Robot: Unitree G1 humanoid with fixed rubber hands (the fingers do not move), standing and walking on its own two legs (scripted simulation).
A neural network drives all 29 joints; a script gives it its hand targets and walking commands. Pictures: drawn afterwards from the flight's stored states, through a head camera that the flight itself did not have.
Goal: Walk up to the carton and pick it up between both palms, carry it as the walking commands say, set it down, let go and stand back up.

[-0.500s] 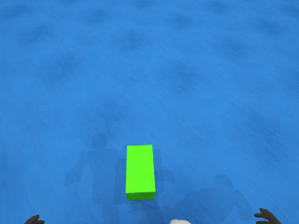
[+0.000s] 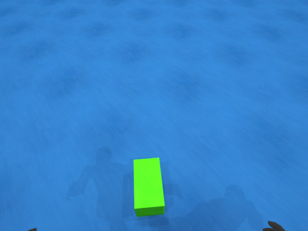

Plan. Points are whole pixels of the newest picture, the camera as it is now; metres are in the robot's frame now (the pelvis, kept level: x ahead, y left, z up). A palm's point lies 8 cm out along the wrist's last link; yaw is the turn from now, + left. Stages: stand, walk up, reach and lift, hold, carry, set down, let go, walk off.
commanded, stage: walk up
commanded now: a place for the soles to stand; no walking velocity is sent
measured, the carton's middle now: (148, 186) +0.49 +0.03 -0.68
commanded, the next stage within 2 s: reach and lift in 1.38 s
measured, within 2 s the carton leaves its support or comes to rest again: neither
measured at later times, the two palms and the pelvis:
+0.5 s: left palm out of the picture +0.11 +0.34 -0.09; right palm out of the picture +0.13 -0.32 -0.10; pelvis +0.01 +0.01 -0.01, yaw +0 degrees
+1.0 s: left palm out of the picture +0.11 +0.34 -0.08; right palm out of the picture +0.12 -0.32 -0.10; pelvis +0.02 +0.01 +0.00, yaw +1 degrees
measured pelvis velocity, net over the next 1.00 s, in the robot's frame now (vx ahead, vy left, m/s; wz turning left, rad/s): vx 0.02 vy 0.01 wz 0.01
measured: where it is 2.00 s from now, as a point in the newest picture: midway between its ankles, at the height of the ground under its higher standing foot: outside the picture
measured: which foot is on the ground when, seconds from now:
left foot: down 0.00-1.00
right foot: down 0.00-1.00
